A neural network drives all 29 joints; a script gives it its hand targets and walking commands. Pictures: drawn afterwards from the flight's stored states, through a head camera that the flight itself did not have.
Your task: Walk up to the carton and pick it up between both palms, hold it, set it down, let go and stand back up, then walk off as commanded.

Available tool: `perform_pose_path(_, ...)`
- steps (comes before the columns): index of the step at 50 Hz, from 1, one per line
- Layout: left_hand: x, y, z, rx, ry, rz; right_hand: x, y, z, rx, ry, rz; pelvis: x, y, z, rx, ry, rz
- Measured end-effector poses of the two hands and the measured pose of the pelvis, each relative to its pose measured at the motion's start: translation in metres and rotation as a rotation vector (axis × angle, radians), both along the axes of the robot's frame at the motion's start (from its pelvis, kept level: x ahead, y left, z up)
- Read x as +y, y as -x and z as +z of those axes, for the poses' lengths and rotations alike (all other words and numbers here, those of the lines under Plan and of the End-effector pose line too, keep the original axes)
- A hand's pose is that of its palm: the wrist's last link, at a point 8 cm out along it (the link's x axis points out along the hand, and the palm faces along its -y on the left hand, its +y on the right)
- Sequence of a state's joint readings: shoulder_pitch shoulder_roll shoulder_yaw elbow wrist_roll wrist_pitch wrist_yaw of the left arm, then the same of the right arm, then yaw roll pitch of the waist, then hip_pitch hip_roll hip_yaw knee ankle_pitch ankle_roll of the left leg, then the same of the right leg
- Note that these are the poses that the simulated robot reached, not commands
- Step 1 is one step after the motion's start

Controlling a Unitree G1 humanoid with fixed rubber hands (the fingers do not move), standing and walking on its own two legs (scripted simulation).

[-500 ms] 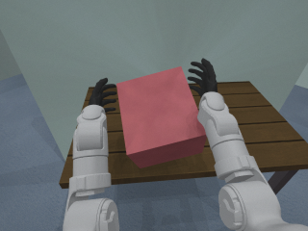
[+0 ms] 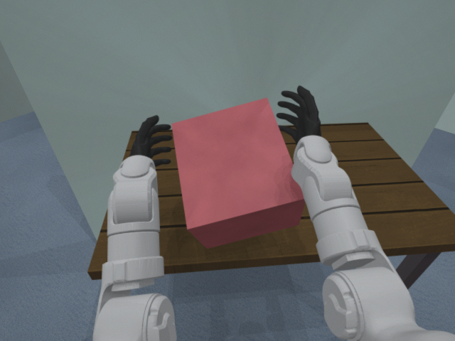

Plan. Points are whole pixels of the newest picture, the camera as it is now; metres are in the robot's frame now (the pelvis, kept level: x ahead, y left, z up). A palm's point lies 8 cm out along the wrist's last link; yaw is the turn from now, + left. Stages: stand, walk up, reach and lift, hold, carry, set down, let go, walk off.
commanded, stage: hold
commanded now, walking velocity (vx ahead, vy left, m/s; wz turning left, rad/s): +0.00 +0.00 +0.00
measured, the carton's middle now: (236, 175) +0.39 +0.00 +0.13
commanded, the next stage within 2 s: none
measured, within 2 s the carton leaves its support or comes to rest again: neither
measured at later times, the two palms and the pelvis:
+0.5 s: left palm (143, 162) +0.35 +0.16 +0.19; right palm (305, 136) +0.38 -0.11 +0.23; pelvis +0.00 +0.00 +0.00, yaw +0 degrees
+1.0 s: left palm (144, 162) +0.36 +0.16 +0.19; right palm (304, 136) +0.38 -0.11 +0.22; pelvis +0.00 +0.00 +0.00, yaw +0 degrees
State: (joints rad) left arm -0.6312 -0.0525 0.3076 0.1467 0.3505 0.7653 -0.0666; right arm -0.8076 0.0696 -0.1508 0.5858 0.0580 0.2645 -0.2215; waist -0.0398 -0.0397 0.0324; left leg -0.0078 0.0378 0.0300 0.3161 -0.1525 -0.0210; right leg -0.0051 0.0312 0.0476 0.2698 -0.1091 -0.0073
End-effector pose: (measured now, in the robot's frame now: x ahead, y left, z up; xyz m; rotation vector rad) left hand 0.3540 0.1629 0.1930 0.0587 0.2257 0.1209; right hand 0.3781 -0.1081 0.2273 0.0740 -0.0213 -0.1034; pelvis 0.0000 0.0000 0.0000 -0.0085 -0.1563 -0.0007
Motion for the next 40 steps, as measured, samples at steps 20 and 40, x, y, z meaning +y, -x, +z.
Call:
perform_pose_path(20,0.0006,-0.0031,-0.0046,0.009,0.001,0.001,0.0010,-0.0044,-0.0034,0.007,0.001,0.002,0.0001,-0.0024,0.0001,0.002,0.000,0.000)
perform_pose_path(40,0.0003,-0.0014,-0.0050,0.012,0.002,0.001,0.0007,-0.0029,-0.0038,0.011,0.002,0.002,0.0000,-0.0012,0.0000,-0.001,0.000,0.000)
